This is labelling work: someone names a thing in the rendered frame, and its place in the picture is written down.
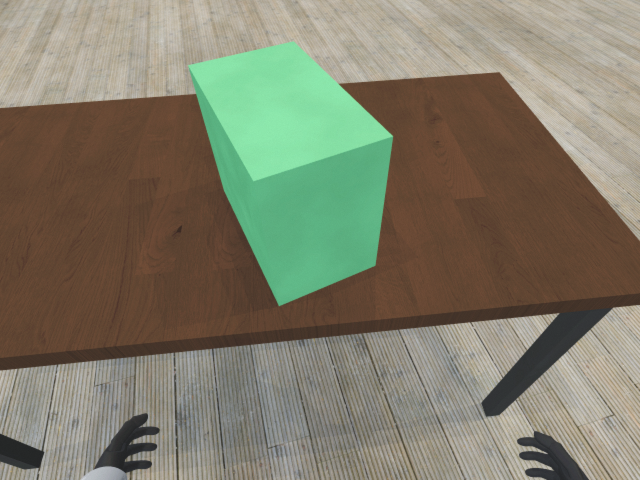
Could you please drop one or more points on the right robot hand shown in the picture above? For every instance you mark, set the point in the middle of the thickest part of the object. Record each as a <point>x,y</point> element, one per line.
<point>565,468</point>

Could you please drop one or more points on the carton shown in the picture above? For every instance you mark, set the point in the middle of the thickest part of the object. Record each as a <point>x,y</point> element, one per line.
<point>302,163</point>

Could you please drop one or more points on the table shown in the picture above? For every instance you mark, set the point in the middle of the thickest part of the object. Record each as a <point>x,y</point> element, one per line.
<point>117,239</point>

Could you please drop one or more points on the left robot hand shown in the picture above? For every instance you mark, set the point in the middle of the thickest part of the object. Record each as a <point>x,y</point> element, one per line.
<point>119,448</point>

